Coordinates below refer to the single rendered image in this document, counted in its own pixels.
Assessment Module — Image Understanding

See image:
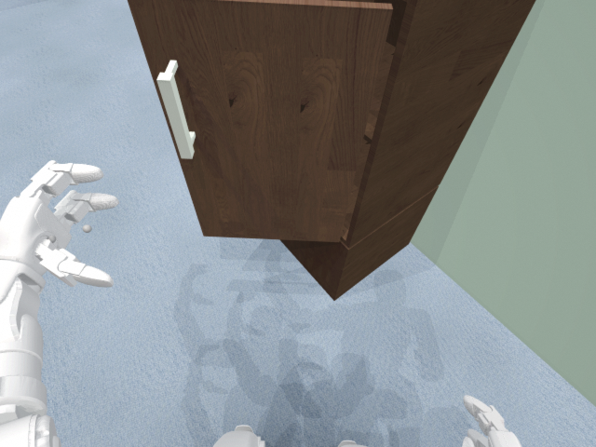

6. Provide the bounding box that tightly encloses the cupboard door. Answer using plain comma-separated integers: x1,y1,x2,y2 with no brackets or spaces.
128,0,393,242

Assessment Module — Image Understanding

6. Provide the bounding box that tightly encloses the robot left forearm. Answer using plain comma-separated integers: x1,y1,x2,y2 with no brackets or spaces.
0,259,47,425

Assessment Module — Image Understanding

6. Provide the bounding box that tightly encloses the handle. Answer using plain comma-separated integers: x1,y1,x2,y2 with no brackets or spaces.
156,61,196,159

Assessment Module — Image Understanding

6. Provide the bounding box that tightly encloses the right robot hand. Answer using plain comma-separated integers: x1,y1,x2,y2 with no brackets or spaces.
462,395,522,447

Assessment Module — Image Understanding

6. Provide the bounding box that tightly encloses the robot left upper arm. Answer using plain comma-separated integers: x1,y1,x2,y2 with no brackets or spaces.
0,414,61,447

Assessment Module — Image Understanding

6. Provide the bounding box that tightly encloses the left robot shin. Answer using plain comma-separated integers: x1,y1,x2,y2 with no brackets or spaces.
235,425,254,434

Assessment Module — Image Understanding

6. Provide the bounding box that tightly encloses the left robot hand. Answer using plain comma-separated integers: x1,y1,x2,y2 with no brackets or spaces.
0,160,119,287

